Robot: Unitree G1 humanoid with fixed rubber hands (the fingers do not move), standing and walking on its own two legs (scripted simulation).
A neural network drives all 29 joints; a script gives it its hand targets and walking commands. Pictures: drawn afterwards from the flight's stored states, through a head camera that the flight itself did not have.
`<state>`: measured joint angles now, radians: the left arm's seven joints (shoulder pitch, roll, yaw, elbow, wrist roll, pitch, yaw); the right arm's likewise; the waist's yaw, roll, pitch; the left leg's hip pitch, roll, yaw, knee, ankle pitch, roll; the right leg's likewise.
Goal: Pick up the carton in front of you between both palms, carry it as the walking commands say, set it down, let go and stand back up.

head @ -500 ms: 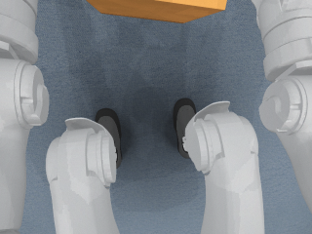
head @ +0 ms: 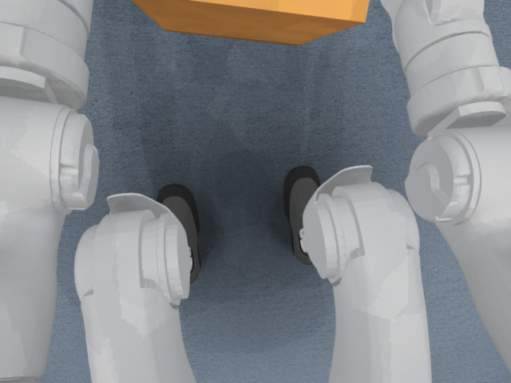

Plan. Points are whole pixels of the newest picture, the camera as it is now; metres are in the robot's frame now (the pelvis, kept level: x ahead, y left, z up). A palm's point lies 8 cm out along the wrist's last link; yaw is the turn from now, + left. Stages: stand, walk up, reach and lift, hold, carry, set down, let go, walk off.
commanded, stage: reach and lift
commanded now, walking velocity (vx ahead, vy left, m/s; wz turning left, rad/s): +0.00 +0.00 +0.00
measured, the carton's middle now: out of the picture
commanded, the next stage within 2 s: none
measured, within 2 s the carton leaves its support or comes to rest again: leaves its support in 0.38 s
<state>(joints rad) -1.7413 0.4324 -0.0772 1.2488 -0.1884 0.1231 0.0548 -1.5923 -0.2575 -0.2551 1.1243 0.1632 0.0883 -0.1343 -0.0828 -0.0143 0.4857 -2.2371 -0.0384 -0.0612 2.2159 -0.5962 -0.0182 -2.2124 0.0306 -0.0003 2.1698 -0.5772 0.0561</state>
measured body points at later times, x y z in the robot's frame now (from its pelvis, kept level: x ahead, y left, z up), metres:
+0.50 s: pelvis +0.01 +0.00 +0.01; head +0.37 +0.02 +0.27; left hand +0.59 +0.13 -0.13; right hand +0.56 -0.17 -0.13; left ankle +0.10 +0.12 -0.34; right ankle +0.12 -0.13 -0.34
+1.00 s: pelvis -0.01 -0.01 +0.12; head +0.28 +0.01 +0.46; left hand +0.53 +0.14 +0.05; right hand +0.51 -0.16 +0.05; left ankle +0.10 +0.12 -0.34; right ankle +0.12 -0.13 -0.34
